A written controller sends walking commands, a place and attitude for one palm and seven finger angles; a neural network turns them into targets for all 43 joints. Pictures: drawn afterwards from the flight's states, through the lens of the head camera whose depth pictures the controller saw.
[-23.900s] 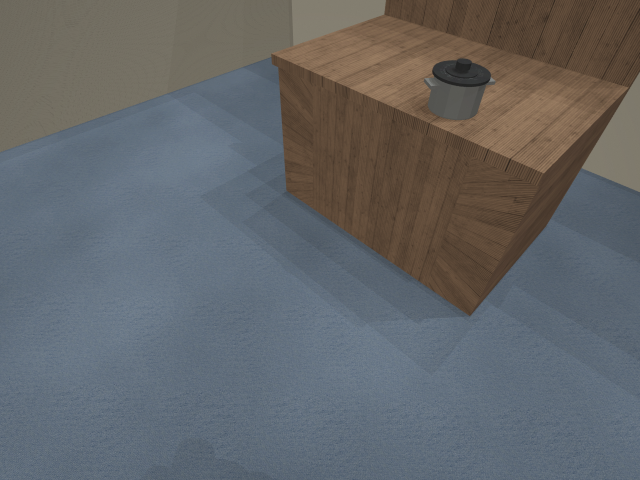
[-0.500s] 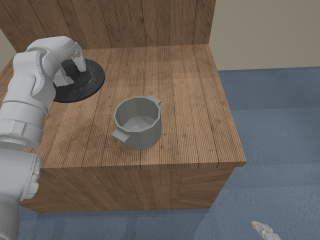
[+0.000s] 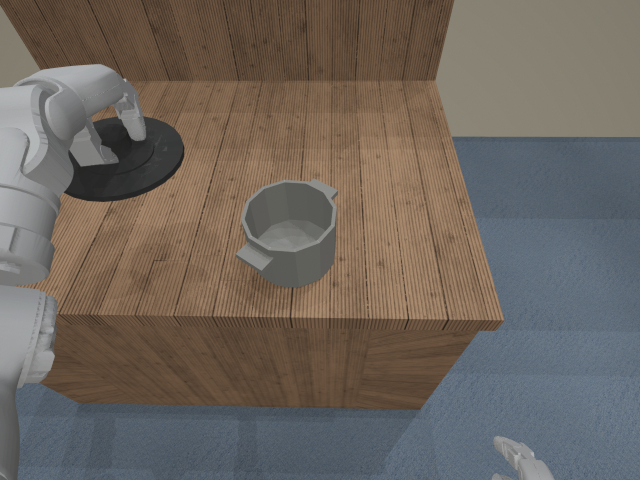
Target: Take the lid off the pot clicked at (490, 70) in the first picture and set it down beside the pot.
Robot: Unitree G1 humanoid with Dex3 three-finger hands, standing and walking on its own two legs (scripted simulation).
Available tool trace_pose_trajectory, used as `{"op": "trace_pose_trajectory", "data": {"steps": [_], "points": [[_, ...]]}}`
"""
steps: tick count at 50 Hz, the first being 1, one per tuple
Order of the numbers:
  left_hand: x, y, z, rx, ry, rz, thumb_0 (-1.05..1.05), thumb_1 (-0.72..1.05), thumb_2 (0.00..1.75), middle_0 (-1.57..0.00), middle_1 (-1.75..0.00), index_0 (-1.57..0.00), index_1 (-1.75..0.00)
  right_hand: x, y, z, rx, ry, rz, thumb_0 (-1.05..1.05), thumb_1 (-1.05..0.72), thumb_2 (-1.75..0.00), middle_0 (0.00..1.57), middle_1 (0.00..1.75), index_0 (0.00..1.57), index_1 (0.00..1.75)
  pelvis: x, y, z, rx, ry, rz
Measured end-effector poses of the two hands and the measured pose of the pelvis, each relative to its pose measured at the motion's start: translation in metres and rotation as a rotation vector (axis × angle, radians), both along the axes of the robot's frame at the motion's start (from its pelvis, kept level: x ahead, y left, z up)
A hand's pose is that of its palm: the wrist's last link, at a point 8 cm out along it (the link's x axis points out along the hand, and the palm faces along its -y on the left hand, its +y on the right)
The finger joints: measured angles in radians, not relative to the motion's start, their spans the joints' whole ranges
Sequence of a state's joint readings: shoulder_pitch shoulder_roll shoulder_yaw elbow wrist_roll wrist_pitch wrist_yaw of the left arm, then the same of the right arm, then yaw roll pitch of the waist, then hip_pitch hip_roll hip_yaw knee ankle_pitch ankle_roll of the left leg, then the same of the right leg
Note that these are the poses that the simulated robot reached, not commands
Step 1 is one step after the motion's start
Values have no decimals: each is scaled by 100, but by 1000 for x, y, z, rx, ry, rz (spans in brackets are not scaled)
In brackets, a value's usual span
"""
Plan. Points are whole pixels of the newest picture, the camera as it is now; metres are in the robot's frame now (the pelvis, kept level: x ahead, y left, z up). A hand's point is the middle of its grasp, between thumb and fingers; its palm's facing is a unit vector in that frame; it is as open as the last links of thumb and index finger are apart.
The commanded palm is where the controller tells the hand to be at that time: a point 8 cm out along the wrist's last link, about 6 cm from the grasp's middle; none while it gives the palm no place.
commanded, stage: move the lid sideways beside the pot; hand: left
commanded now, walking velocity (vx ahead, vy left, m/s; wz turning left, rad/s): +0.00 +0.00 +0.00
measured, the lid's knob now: (112, 139) +0.48 +0.27 +0.17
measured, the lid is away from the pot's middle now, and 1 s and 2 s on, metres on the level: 0.21 0.22 0.23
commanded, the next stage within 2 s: lower the lid onto the table in 0.34 s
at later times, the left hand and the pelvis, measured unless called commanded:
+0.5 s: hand (83, 128) +0.46 +0.29 +0.20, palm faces -0.26 -0.05 -0.96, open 7.0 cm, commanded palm +0.45 +0.29 +0.26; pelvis +0.01 +0.01 +0.00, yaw +0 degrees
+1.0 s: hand (103, 159) +0.46 +0.28 +0.15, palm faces -0.36 -0.03 -0.93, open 7.0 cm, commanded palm +0.47 +0.29 +0.23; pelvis +0.01 +0.00 +0.00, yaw +0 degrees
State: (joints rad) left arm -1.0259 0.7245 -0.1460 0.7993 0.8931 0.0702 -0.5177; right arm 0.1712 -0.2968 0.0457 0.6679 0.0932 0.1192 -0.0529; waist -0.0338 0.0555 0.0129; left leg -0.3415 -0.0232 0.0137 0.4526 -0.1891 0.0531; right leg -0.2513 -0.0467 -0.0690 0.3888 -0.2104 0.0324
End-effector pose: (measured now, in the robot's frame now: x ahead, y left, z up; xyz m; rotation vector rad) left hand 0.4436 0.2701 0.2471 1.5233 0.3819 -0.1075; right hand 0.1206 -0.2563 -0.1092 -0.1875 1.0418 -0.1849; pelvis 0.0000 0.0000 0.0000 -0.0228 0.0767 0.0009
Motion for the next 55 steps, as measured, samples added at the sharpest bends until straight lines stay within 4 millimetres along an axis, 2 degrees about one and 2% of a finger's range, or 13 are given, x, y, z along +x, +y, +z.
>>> {"op": "trace_pose_trajectory", "data": {"steps": [9,15,19,27,32,38,44,55], "points": [[12,16,5,2,-23,2,1,33,71,-96,-105,-70,-89,-33,-9,-5,-23,88,-61,1,-90,-89,20,30,20,30,6,4,0,-3,17,-12],[14,24,8,21,-24,20,1,33,70,-96,-105,-70,-89,-41,-12,-6,-18,126,-81,1,-90,-89,20,30,20,30,9,6,0,-4,26,-12],[12,19,7,32,-27,-11,1,33,70,-95,-105,-70,-88,-34,-10,-7,-10,125,-69,1,-90,-89,20,30,20,30,10,7,1,-5,29,-7],[9,17,7,-1,-45,-19,1,33,71,-96,-105,-70,-88,-5,-2,-2,14,47,-33,1,-90,-89,20,30,20,30,9,7,0,-4,29,-7],[5,25,-6,5,-4,21,1,33,71,-96,-105,-69,-89,7,0,1,22,19,-15,0,-90,-89,20,30,20,30,7,5,0,-4,30,-8],[-1,22,-18,14,27,-12,1,33,71,-96,-105,-70,-88,8,-2,1,1,29,1,0,-90,-89,20,30,20,30,7,2,0,-6,27,1],[3,19,-28,6,48,-28,1,33,71,-96,-106,-70,-88,-2,-7,-2,-19,63,-8,0,-90,-89,20,30,20,30,7,1,-1,-7,28,3],[24,13,-40,-14,44,-47,1,33,71,-96,-106,-70,-88,-36,-17,-8,-35,139,-82,0,-90,-89,20,30,20,30,14,0,-1,-5,49,-20]]}}
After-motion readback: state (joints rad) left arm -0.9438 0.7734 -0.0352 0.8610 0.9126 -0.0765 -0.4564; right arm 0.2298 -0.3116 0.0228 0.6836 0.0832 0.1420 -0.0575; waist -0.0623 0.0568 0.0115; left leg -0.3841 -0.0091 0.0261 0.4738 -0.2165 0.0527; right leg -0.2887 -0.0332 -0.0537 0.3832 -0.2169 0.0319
